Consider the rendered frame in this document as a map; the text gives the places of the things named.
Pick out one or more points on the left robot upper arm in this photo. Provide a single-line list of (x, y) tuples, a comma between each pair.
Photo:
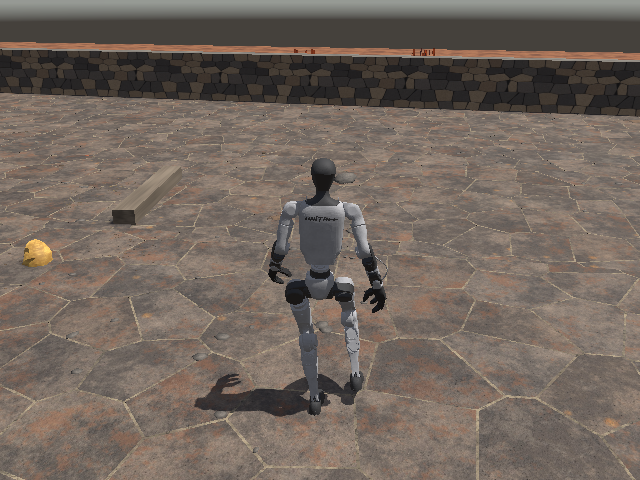
[(290, 210)]

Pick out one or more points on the robot torso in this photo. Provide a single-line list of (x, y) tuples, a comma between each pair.
[(321, 234)]

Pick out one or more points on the right robot hand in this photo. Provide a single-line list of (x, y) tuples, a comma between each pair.
[(380, 296)]

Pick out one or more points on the left robot forearm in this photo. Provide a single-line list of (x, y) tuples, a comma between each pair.
[(276, 259)]

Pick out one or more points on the left robot hand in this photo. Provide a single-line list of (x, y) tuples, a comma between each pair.
[(274, 278)]

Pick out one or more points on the right robot upper arm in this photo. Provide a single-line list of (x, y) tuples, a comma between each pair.
[(353, 212)]

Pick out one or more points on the right robot forearm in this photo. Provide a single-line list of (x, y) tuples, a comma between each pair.
[(372, 270)]

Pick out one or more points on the robot head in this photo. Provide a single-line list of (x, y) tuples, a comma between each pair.
[(323, 172)]

